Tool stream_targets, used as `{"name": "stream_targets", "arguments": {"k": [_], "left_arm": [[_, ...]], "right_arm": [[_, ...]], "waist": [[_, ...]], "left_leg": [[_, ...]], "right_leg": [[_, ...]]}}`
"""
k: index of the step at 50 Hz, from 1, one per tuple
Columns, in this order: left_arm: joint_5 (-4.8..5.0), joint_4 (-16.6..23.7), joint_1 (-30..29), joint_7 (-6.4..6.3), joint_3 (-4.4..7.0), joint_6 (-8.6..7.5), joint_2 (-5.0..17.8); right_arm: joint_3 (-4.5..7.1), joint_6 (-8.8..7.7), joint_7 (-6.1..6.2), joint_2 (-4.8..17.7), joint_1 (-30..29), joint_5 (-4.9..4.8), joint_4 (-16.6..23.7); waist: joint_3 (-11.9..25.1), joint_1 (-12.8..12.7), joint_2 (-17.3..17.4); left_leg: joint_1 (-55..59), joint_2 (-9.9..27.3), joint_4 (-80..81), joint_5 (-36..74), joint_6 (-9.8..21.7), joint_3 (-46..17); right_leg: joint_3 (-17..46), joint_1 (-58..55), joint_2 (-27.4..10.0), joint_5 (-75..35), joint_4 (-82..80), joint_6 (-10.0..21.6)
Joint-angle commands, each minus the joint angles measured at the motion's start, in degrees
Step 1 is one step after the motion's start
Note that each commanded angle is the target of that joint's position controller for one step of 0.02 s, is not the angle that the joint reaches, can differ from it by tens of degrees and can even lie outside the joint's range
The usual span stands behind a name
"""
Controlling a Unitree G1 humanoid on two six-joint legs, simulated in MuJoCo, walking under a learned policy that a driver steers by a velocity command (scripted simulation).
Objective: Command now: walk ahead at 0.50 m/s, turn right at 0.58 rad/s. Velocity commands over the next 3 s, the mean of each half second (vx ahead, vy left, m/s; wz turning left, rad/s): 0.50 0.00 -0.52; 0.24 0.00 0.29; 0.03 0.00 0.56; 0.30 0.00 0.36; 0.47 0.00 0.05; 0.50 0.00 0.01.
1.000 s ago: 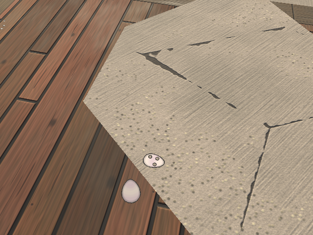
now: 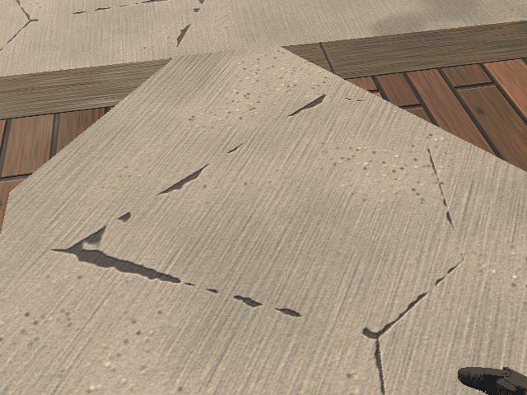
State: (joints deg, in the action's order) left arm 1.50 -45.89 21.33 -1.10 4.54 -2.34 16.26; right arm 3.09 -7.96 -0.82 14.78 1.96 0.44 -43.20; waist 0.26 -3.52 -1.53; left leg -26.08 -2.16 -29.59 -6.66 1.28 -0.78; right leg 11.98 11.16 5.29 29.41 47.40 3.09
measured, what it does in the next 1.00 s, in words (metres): walks ahead: right foot, then left foot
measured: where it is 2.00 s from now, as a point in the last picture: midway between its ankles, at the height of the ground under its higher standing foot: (325, 366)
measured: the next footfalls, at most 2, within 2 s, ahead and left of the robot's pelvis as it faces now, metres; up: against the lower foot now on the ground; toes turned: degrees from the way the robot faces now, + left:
right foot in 0.48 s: +0.37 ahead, -0.20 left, +0.00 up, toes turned -19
left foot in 0.96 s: +0.59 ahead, -0.02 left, +0.00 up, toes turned -2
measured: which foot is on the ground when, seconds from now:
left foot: down 0.00-0.50, up 0.52-0.94, down 0.96-1.00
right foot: up 0.00-0.46, down 0.48-0.96, up 0.98-1.00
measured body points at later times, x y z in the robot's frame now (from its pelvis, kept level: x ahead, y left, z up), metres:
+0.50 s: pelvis +0.25 -0.06 -0.01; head +0.29 -0.08 +0.44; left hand +0.55 +0.10 -0.07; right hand +0.17 -0.34 -0.14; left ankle +0.10 +0.12 -0.71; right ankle +0.33 -0.18 -0.73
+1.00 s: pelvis +0.45 -0.09 +0.00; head +0.49 -0.08 +0.44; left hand +0.60 +0.17 -0.12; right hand +0.58 -0.37 -0.10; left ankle +0.55 -0.02 -0.73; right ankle +0.33 -0.19 -0.70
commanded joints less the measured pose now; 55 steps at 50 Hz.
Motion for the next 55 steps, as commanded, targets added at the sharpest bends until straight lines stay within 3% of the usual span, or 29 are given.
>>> {"name": "stream_targets", "arguments": {"k": [1,2,3,6,10,15,20,22,23,24,25,26,27,28,29,30,33,38,40,44,46,48,49,50,51,52,53,54,55], "left_arm": [[0.68,5.79,0.01,0.01,0.94,-1.21,8.58],[0.11,6.43,-3.10,-0.08,1.05,-0.87,8.12],[-0.50,7.21,-5.10,0.08,1.18,-0.80,7.29],[0.30,8.17,-4.52,0.86,0.94,0.11,3.88],[-0.08,10.69,-8.15,1.09,0.60,0.63,2.77],[-0.18,13.05,-16.22,2.81,-0.18,-0.03,1.48],[-0.12,16.39,-21.92,4.32,-0.30,0.01,1.63],[-0.67,16.16,-18.29,4.15,0.63,0.00,3.21],[-0.77,14.09,-10.71,3.88,1.96,-0.01,5.47],[-0.83,11.25,-1.34,3.02,3.60,0.10,8.85],[-1.56,9.67,6.20,1.70,4.68,0.32,14.70],[-1.85,10.65,5.50,1.85,3.87,-0.34,15.09],[-1.94,10.36,3.45,2.41,2.63,-0.92,10.48],[-2.02,9.96,-0.38,2.43,1.87,-1.28,8.74],[-1.97,9.55,-4.65,2.66,1.22,-1.72,6.74],[-1.94,9.61,-7.79,2.78,0.73,-2.21,4.62],[-2.72,8.35,-11.31,2.39,0.79,-3.74,4.21],[-2.80,6.59,-13.01,-0.28,1.06,-2.79,5.33],[-2.44,5.64,-11.73,-0.95,1.37,-1.97,6.44],[-1.07,4.29,-11.12,-1.33,2.00,-0.07,7.87],[-0.17,4.39,-12.40,-1.66,2.29,0.78,8.43],[0.23,4.24,-12.09,-1.95,2.09,1.27,7.59],[-1.59,5.24,-10.60,-1.69,1.55,0.90,6.46],[-3.66,6.94,-6.60,-0.93,0.08,0.67,2.01],[-2.27,5.93,-9.40,-0.06,0.48,0.53,5.22],[-0.62,6.85,-12.57,0.15,0.76,0.77,6.17],[-1.07,6.30,-13.73,-0.41,0.86,1.23,5.88],[-1.84,6.31,-14.67,-1.12,1.23,1.86,6.57],[-1.90,6.47,-14.32,-1.31,1.41,2.43,6.59]], "right_arm": [[2.82,0.61,0.41,7.95,15.32,-0.66,0.54],[2.32,1.07,0.43,7.08,12.27,-0.19,0.96],[1.93,1.39,0.40,5.90,10.35,0.03,0.61],[1.82,1.01,0.37,5.56,9.79,0.08,-0.51],[2.77,0.76,0.56,8.27,10.88,-0.09,-1.91],[2.99,1.85,1.11,10.02,12.63,-0.40,-2.93],[3.47,3.49,1.09,12.23,16.48,-1.81,-4.78],[3.61,3.99,1.05,13.76,17.02,-2.42,-5.76],[3.39,4.36,1.15,14.00,16.13,-2.63,-6.14],[2.54,4.28,1.28,12.37,16.12,-2.37,-6.19],[0.42,3.62,0.76,6.20,17.79,-0.28,-4.21],[-0.46,2.05,0.05,5.06,21.15,-1.77,-4.57],[1.46,1.47,-0.33,11.03,15.32,-3.96,-3.75],[1.35,1.43,-0.35,10.48,11.60,-4.40,-2.31],[1.28,1.88,0.16,9.19,11.35,-3.09,-3.04],[1.77,2.83,0.56,9.25,12.82,-2.14,-3.97],[1.66,5.70,1.18,6.00,18.22,-2.03,-6.15],[1.25,6.23,0.68,4.16,11.43,-0.98,-2.55],[0.93,6.26,-0.24,3.49,7.99,-0.81,-0.66],[1.63,6.72,-1.88,5.16,5.57,-0.69,2.68],[2.21,6.84,-2.47,6.11,6.94,-0.67,3.57],[3.82,6.29,-2.06,9.11,14.94,-0.43,2.14],[5.65,6.18,-0.57,15.65,18.23,-0.06,2.73],[5.92,6.14,-0.11,19.53,17.28,1.09,3.99],[4.82,6.18,-0.62,15.39,16.77,0.72,5.37],[4.26,6.06,-0.67,13.25,12.76,0.06,6.42],[3.78,6.44,-0.35,11.10,9.89,-1.20,6.67],[3.26,7.07,0.19,9.51,7.59,-1.72,7.16],[3.15,7.53,0.66,9.44,6.51,-1.18,7.69]], "waist": [[9.27,8.57,9.99],[4.98,7.55,5.61],[1.62,6.55,5.30],[0.05,4.54,8.14],[-0.57,4.60,5.90],[-2.57,7.44,5.12],[-4.74,8.26,5.23],[-1.95,4.54,7.09],[1.91,-0.50,6.75],[6.96,-5.03,5.31],[15.02,-5.14,-6.42],[25.16,-2.70,-12.04],[19.09,-4.66,-4.39],[10.00,-2.71,-4.64],[5.87,0.37,-1.29],[3.75,2.60,-2.46],[3.19,6.32,-2.92],[0.89,5.34,-3.39],[1.15,3.51,-2.97],[1.24,2.70,-3.42],[1.49,3.86,-3.87],[5.48,7.68,-0.25],[9.27,8.32,10.17],[16.29,3.71,19.29],[21.91,7.32,10.65],[16.20,6.45,7.88],[11.10,5.15,3.18],[7.72,4.21,3.22],[6.70,2.92,5.46]], "left_leg": [[39.28,24.29,12.14,-19.70,10.94,-34.54],[31.82,21.78,13.13,-13.00,9.21,-26.77],[26.14,19.47,14.62,-7.07,8.66,-21.47],[19.82,16.55,18.62,0.46,8.42,-11.39],[21.14,17.50,20.47,10.11,9.74,-4.03],[23.16,15.95,20.38,12.48,7.58,5.26],[29.18,18.88,16.98,20.45,6.49,8.20],[30.17,19.38,10.00,38.60,6.33,8.72],[28.67,18.04,1.20,44.09,5.43,10.10],[19.61,15.79,-10.85,38.31,3.69,11.19],[-0.38,9.72,-32.90,3.17,0.83,11.18],[-11.09,1.60,-47.60,-28.15,-0.18,-0.48],[-15.72,4.48,-50.25,-25.33,0.18,-5.84],[-16.40,6.51,-47.69,-21.41,0.19,-4.38],[-13.67,8.77,-43.20,-17.93,-0.44,-3.91],[-10.38,9.88,-40.19,-15.87,-1.11,-4.06],[-3.77,8.68,-37.66,-10.44,-2.97,-3.45],[-5.26,7.95,-21.27,3.67,-4.08,-0.99],[-4.97,7.56,-15.35,6.85,-3.74,0.32],[-6.01,6.57,-10.02,0.96,-1.63,2.01],[-4.13,5.05,-7.65,-3.86,0.25,3.70],[8.56,0.87,1.92,6.61,3.65,5.18],[20.32,9.83,2.72,36.62,8.02,-8.87],[34.50,23.20,2.28,50.60,21.58,-31.63],[34.56,22.62,5.46,39.12,22.23,-32.09],[29.63,20.56,6.83,29.33,19.63,-26.60],[24.02,17.72,8.24,19.73,16.19,-22.87],[18.22,15.85,9.85,13.06,14.24,-20.72],[13.50,13.81,11.16,9.29,13.23,-19.41]], "right_leg": [[-1.26,35.63,-5.43,-1.44,27.34,-1.10],[-3.23,33.66,-7.57,-5.88,26.50,-1.51],[-3.57,32.39,-9.07,-8.75,23.80,-1.68],[-5.56,28.43,-11.62,-11.99,20.02,-1.80],[-5.88,32.21,-12.54,-19.15,12.98,-2.89],[-10.22,29.39,-11.46,-31.22,-2.21,-2.23],[-14.11,26.58,-9.04,-24.30,-10.13,0.58],[-16.18,17.72,-5.14,-17.90,-12.35,3.15],[-17.13,7.23,-3.05,-20.31,-16.57,4.87],[-14.84,-9.18,-3.90,-25.21,-17.52,6.49],[6.02,-29.90,-19.57,-27.24,-16.67,11.78],[31.29,-35.80,-31.04,-23.58,-25.99,19.66],[23.54,-30.02,-28.64,-23.21,-27.44,16.25],[12.28,-20.56,-26.29,-31.55,-27.83,13.72],[5.06,-12.61,-23.21,-39.70,-28.47,11.51],[-0.51,-7.22,-21.11,-45.18,-29.54,10.20],[-9.08,0.34,-19.77,-55.14,-33.40,9.72],[-19.51,-0.19,-17.42,-53.53,-34.57,7.91],[-20.44,-3.03,-18.43,-52.89,-33.73,7.91],[-19.96,-8.98,-21.68,-52.45,-28.39,7.27],[-19.81,-9.85,-22.25,-55.14,-22.78,5.91],[-22.63,-7.27,-17.28,-56.23,-7.87,1.66],[-23.82,3.71,-12.01,-37.04,7.95,-3.18],[-17.65,21.95,-0.90,11.63,26.33,-6.90],[-6.38,23.85,-2.49,10.91,30.91,-5.83],[-6.25,26.82,-4.23,6.30,30.15,-4.85],[-6.75,27.45,-6.11,2.35,26.07,-4.81],[-6.92,26.21,-7.13,-0.78,21.83,-5.05],[-7.24,22.60,-7.02,-3.20,19.24,-5.16]]}}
